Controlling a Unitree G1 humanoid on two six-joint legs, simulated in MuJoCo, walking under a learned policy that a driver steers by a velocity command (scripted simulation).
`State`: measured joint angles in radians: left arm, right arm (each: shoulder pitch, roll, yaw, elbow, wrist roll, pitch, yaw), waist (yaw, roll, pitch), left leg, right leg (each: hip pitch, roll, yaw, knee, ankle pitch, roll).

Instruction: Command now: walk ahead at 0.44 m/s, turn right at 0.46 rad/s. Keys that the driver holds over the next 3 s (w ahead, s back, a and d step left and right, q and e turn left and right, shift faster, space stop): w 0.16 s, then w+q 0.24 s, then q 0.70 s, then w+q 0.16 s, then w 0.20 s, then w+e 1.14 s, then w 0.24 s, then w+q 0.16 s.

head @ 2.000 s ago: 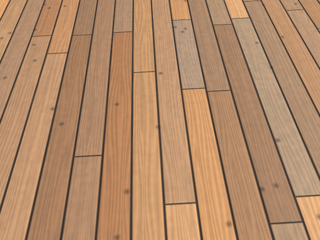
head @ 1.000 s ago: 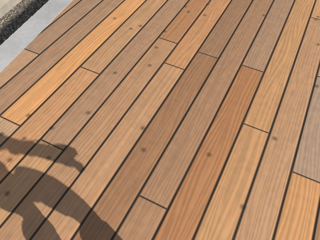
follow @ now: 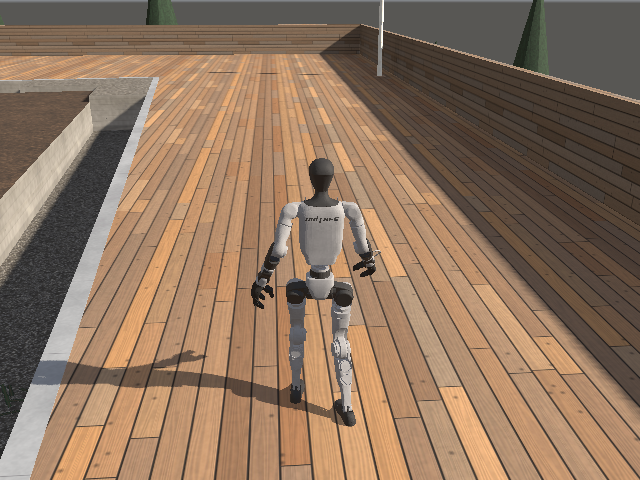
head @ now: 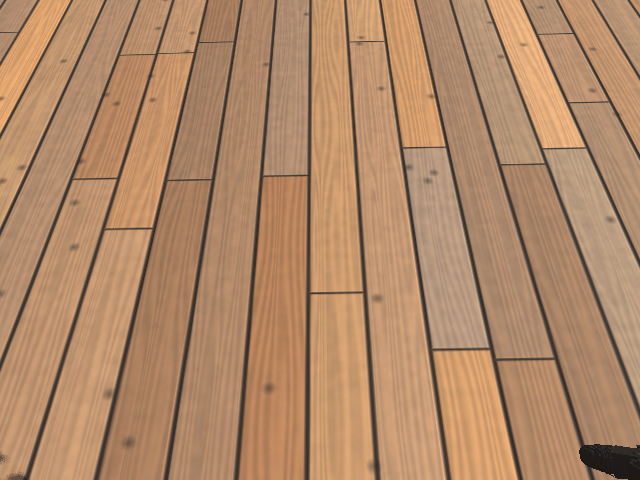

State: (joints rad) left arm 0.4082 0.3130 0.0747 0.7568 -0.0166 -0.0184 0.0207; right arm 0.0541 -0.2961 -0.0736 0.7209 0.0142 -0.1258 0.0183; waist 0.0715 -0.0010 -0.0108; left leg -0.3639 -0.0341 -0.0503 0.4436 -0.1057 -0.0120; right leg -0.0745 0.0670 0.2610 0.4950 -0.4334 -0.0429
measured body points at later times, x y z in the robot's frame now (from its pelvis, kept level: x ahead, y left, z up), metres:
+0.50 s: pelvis +0.25 -0.03 -0.01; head +0.29 -0.04 +0.44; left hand +0.49 +0.20 -0.06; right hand +0.23 -0.32 -0.14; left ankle +0.09 +0.12 -0.68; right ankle +0.34 -0.14 -0.73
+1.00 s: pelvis +0.37 +0.00 +0.00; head +0.41 +0.04 +0.45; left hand +0.41 +0.32 -0.12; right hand +0.63 -0.21 -0.07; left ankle +0.40 +0.10 -0.73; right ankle +0.36 -0.15 -0.66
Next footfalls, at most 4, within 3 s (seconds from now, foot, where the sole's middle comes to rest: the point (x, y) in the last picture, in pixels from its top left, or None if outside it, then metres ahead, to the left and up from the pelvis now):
0.44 right None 0.38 -0.14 -0.77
0.88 left None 0.44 0.12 -0.77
1.30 right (411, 477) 0.51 -0.10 -0.77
1.72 left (236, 442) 0.56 0.26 -0.77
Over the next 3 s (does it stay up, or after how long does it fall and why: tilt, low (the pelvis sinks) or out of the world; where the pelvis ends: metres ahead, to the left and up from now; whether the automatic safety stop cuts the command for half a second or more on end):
stays up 1.18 0.26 0.02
